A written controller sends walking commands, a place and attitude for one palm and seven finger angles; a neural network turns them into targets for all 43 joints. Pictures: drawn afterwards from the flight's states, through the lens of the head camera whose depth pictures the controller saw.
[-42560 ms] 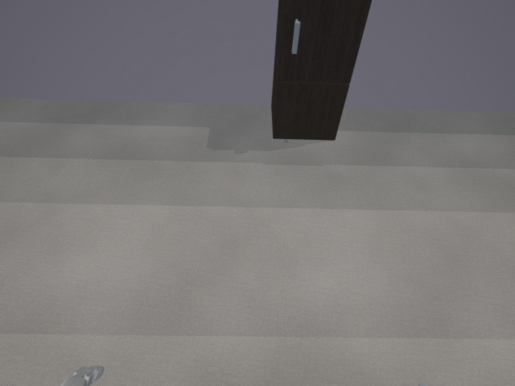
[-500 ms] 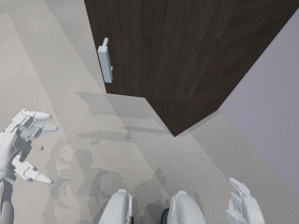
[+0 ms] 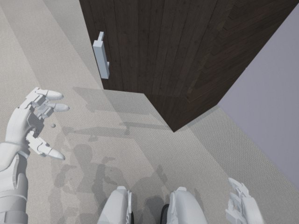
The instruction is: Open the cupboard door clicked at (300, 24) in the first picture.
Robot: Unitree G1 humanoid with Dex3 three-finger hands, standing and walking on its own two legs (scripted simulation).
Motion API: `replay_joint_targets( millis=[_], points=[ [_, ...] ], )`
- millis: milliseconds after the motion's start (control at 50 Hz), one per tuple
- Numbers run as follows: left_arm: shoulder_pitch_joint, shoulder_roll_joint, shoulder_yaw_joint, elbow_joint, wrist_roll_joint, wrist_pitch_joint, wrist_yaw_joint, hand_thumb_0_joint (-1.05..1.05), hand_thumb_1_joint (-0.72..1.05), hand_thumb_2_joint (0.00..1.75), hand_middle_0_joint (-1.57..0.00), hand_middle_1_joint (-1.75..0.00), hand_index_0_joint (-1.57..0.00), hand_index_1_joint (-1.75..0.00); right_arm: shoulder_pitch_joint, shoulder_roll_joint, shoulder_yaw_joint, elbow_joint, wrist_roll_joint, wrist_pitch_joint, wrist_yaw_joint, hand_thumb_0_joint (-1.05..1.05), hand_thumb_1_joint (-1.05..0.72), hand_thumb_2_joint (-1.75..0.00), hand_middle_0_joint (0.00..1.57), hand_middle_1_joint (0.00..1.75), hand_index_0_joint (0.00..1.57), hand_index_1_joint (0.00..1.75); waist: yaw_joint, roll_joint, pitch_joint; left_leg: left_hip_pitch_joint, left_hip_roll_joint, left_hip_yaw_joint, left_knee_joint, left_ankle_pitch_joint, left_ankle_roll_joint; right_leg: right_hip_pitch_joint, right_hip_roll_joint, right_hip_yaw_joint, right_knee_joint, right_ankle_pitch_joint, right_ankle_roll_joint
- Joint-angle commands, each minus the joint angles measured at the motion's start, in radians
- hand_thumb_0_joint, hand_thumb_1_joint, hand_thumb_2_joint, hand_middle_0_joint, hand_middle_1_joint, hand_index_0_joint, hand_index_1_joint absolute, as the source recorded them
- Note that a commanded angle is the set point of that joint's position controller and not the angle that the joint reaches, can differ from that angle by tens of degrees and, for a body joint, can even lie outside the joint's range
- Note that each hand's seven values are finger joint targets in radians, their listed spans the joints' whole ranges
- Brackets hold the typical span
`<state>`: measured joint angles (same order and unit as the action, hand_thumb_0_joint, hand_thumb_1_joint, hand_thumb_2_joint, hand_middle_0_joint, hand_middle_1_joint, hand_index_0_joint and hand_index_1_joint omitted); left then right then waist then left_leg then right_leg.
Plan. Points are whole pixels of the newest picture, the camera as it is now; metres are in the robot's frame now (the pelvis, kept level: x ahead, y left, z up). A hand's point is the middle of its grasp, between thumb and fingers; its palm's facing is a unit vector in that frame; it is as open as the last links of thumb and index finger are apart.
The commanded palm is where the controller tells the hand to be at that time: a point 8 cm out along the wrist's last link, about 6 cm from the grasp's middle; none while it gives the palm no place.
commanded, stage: move the hooked fingers beside the handle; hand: left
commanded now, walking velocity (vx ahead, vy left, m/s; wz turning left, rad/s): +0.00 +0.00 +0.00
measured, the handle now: (103, 56) +0.59 +0.18 +0.01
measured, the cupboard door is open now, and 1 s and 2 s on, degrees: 51 51 51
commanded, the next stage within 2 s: none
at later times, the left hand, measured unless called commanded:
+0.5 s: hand (64, 97) +0.42 +0.25 +0.03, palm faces -0.06 -1.00 -0.04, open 14.0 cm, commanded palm +0.41 +0.29 +0.03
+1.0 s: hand (75, 75) +0.50 +0.24 +0.02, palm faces -0.04 -1.00 -0.02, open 14.0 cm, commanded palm +0.50 +0.27 +0.01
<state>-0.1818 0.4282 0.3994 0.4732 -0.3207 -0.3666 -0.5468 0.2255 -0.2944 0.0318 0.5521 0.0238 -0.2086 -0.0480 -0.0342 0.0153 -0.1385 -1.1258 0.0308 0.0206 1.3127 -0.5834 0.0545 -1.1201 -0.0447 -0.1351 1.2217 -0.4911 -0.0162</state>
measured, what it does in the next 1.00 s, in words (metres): stands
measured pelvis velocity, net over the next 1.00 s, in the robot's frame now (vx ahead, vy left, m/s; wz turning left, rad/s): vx -0.01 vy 0.00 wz -0.04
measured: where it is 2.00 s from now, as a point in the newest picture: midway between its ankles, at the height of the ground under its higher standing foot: outside the picture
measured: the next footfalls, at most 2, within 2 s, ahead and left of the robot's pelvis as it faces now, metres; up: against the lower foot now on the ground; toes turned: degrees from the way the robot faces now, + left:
none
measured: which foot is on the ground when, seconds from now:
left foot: down 0.00-1.00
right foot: down 0.00-1.00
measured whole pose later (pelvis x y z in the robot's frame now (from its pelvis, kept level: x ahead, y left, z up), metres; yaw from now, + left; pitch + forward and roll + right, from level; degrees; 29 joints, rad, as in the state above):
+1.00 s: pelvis -0.01 +0.00 -0.03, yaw -2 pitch +30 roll -6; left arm -0.87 0.65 0.51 1.13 -0.12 -0.43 -0.46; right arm 0.30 -0.30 0.07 0.61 -0.01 -0.01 -0.01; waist -0.18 0.02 -0.13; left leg -1.34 0.05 0.02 1.42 -0.60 0.07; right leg -1.33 -0.03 -0.13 1.30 -0.49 -0.01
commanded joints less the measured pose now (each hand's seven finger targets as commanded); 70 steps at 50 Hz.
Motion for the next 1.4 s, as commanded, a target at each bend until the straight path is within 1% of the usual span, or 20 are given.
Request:
replay_joint_targets(
  millis=[0,100,180,220,340,420,500,580,640,660,780,840,920,980,1120,1140,1240,1260,1320,1380],
  points=[
    [-0.196,0.283,0.134,-0.112,-0.016,-0.044,0.041,0.0,-0.5,0.3,-0.3,-1.2,-0.3,-1.2,0.068,-0.164,-0.071,-0.107,0.011,-0.014,-0.01,0.0,-0.9,-0.9,0.2,0.3,0.2,0.3,0.006,0.078,-0.392,0.27,-0.013,-0.094,-0.223,0.387,-0.05,0.227,0.048,0.072,-0.126,0.183,-0.011],
    [-0.279,0.247,0.083,-0.08,0.006,-0.061,0.052,0.0,-0.5,0.3,-0.3,-1.2,-0.3,-1.2,0.092,-0.165,-0.073,-0.098,0.01,0.006,-0.002,0.0,-0.9,-0.9,0.2,0.3,0.2,0.3,-0.017,0.109,-0.412,0.283,-0.008,-0.089,-0.222,0.386,-0.045,0.211,0.049,0.079,-0.132,0.186,-0.01],
    [-0.38,0.285,0.1,0.016,0.023,-0.083,0.042,0.0,-0.5,0.3,-0.3,-1.2,-0.3,-1.2,0.118,-0.174,-0.073,-0.07,0.007,0.021,-0.006,0.0,-0.9,-0.9,0.2,0.3,0.2,0.3,-0.038,0.056,-0.403,0.238,-0.009,-0.086,-0.204,0.339,-0.035,0.209,0.054,0.087,-0.132,0.167,-0.009],
    [-0.446,0.298,0.104,0.045,0.02,-0.097,0.033,0.0,-0.5,0.3,-0.3,-1.2,-0.3,-1.2,0.124,-0.175,-0.07,-0.059,0.007,0.026,-0.01,0.0,-0.9,-0.9,0.2,0.3,0.2,0.3,-0.045,0.077,-0.408,0.229,-0.009,-0.082,-0.187,0.352,-0.032,0.201,0.056,0.091,-0.12,0.183,-0.013],
    [-0.54,0.357,0.134,0.101,0.044,-0.119,0.024,0.0,-0.5,0.3,-0.3,-1.2,-0.3,-1.2,0.154,-0.183,-0.074,-0.039,-0.001,0.054,-0.003,0.0,-0.9,-0.9,0.2,0.3,0.2,0.3,-0.033,0.132,-0.496,0.307,-0.005,-0.093,-0.178,0.455,-0.043,0.191,0.058,0.09,-0.106,0.234,-0.015],
    [-0.595,0.327,0.1,0.143,0.057,-0.116,0.032,0.0,-0.5,0.3,-0.3,-1.2,-0.3,-1.2,0.165,-0.18,-0.074,-0.035,-0.002,0.073,0.006,0.0,-0.9,-0.9,0.2,0.3,0.2,0.3,-0.05,0.136,-0.487,0.326,0.0,-0.106,-0.17,0.504,-0.046,0.154,0.06,0.079,-0.093,0.245,-0.014],
    [-0.66,0.373,0.133,0.264,0.082,-0.104,0.055,0.0,-0.5,0.3,-0.3,-1.2,-0.3,-1.2,0.175,-0.189,-0.07,-0.02,-0.005,0.1,0.008,0.0,-0.9,-0.9,0.2,0.3,0.2,0.3,-0.069,0.068,-0.432,0.215,-0.004,-0.094,-0.162,0.377,-0.03,0.155,0.058,0.086,-0.101,0.199,-0.007],
    [-0.741,0.418,0.151,0.272,0.105,-0.136,0.066,0.0,-0.5,0.3,-0.3,-1.2,-0.3,-1.2,0.188,-0.188,-0.066,-0.022,-0.013,0.117,0.011,0.0,-0.9,-0.9,0.2,0.3,0.2,0.3,-0.062,0.121,-0.494,0.241,-0.006,-0.096,-0.149,0.413,-0.033,0.157,0.06,0.09,-0.082,0.219,-0.011],
    [-0.801,0.437,0.15,0.284,0.117,-0.157,0.064,0.0,-0.5,0.3,-0.3,-1.2,-0.3,-1.2,0.202,-0.192,-0.067,-0.011,-0.018,0.131,0.015,0.0,-0.9,-0.9,0.2,0.3,0.2,0.3,-0.076,0.147,-0.524,0.28,0.0,-0.105,-0.132,0.467,-0.036,0.127,0.065,0.089,-0.073,0.239,-0.011],
    [-0.811,0.411,0.128,0.304,0.119,-0.154,0.06,0.0,-0.5,0.3,-0.3,-1.2,-0.3,-1.2,0.203,-0.19,-0.067,-0.007,-0.017,0.136,0.017,0.0,-0.9,-0.9,0.2,0.3,0.2,0.3,-0.089,0.15,-0.522,0.282,-0.001,-0.108,-0.128,0.458,-0.035,0.109,0.065,0.087,-0.074,0.232,-0.009],
    [-0.948,0.43,0.108,0.409,0.141,-0.129,0.057,0.0,-0.5,0.3,-0.3,-1.2,-0.3,-1.2,0.219,-0.203,-0.057,0.011,-0.021,0.163,0.014,0.0,-0.9,-0.9,0.2,0.3,0.2,0.3,-0.13,0.15,-0.488,0.242,0.002,-0.127,-0.116,0.389,-0.031,0.037,0.065,0.079,-0.067,0.176,-0.008],
    [-1.012,0.477,0.125,0.411,0.157,-0.134,0.073,0.0,-0.5,0.3,-0.3,-1.2,-0.3,-1.2,0.234,-0.209,-0.052,0.013,-0.027,0.174,0.014,0.0,-0.9,-0.9,0.2,0.3,0.2,0.3,-0.133,0.189,-0.516,0.269,0.004,-0.137,-0.108,0.422,-0.039,0.009,0.067,0.074,-0.055,0.18,-0.01],
    [-1.07,0.522,0.142,0.451,0.173,-0.135,0.091,0.0,-0.5,0.3,-0.3,-1.2,-0.3,-1.2,0.247,-0.211,-0.042,0.012,-0.034,0.188,0.015,0.0,-0.9,-0.9,0.2,0.3,0.2,0.3,-0.155,0.169,-0.534,0.231,0.004,-0.143,-0.082,0.428,-0.032,0.01,0.073,0.072,-0.037,0.189,-0.01],
    [-1.085,0.557,0.158,0.461,0.194,-0.128,0.097,0.0,-0.5,0.3,-0.3,-1.2,-0.3,-1.2,0.261,-0.216,-0.04,0.01,-0.039,0.204,0.021,0.0,-0.9,-0.9,0.2,0.3,0.2,0.3,-0.148,0.225,-0.577,0.247,0.008,-0.146,-0.071,0.467,-0.038,0.002,0.07,0.073,-0.028,0.205,-0.009],
    [-1.245,0.543,0.111,0.504,0.224,-0.096,0.117,0.0,-0.5,0.3,-0.3,-1.2,-0.3,-1.2,0.292,-0.222,-0.029,0.022,-0.048,0.233,0.026,0.0,-0.9,-0.9,0.2,0.3,0.2,0.3,-0.211,0.251,-0.548,0.257,0.019,-0.179,-0.056,0.441,-0.042,-0.109,0.074,0.055,-0.012,0.176,-0.009],
    [-1.25,0.597,0.148,0.5,0.234,-0.095,0.123,0.0,-0.5,0.3,-0.3,-1.2,-0.3,-1.2,0.305,-0.228,-0.028,0.021,-0.05,0.238,0.026,0.0,-0.9,-0.9,0.2,0.3,0.2,0.3,-0.197,0.251,-0.585,0.258,0.019,-0.178,-0.052,0.455,-0.045,-0.088,0.076,0.057,-0.008,0.182,-0.009],
    [-1.323,0.635,0.151,0.508,0.266,-0.09,0.146,0.0,-0.5,0.3,-0.3,-1.2,-0.3,-1.2,0.328,-0.225,-0.018,0.026,-0.061,0.253,0.032,0.0,-0.9,-0.9,0.2,0.3,0.2,0.3,-0.218,0.3,-0.622,0.267,0.024,-0.184,-0.025,0.513,-0.049,-0.106,0.079,0.055,0.006,0.209,-0.01],
    [-1.316,0.652,0.16,0.516,0.275,-0.088,0.15,0.0,-0.5,0.3,-0.3,-1.2,-0.3,-1.2,0.332,-0.224,-0.017,0.025,-0.063,0.259,0.035,0.0,-0.9,-0.9,0.2,0.3,0.2,0.3,-0.209,0.323,-0.627,0.276,0.024,-0.186,-0.023,0.54,-0.054,-0.105,0.077,0.054,0.009,0.218,-0.012],
    [-1.203,0.628,0.157,0.571,0.28,-0.064,0.143,0.0,-0.5,0.3,-0.3,-1.2,-0.3,-1.2,0.343,-0.221,-0.013,0.008,-0.062,0.276,0.044,0.0,-0.9,-0.9,0.2,0.3,0.2,0.3,-0.193,0.29,-0.609,0.275,0.028,-0.187,-0.03,0.573,-0.05,-0.089,0.08,0.051,0.006,0.231,-0.013],
    [-1.158,0.636,0.17,0.503,0.271,-0.048,0.132,0.0,-0.5,0.3,-0.3,-1.2,-0.3,-1.2,0.344,-0.219,-0.018,-0.011,-0.059,0.293,0.049,0.0,-0.9,-0.9,0.2,0.3,0.2,0.3,-0.173,0.285,-0.657,0.28,0.031,-0.172,-0.037,0.599,-0.043,-0.027,0.081,0.059,-0.004,0.276,-0.008]
  ],
)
